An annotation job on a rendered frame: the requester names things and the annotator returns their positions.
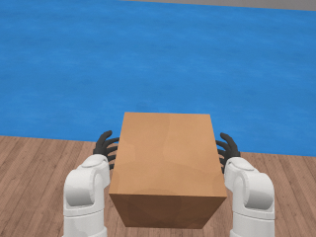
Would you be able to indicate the left robot hand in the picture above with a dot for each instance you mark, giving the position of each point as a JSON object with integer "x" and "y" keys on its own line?
{"x": 102, "y": 144}

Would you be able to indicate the right robot forearm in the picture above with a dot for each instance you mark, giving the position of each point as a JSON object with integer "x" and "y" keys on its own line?
{"x": 253, "y": 199}

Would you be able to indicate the carton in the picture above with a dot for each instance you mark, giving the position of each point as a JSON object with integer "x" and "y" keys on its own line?
{"x": 167, "y": 172}

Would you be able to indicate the left robot forearm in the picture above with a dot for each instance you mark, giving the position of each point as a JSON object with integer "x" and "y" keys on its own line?
{"x": 84, "y": 200}

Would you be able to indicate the right robot hand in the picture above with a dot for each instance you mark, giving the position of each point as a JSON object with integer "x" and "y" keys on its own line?
{"x": 231, "y": 149}

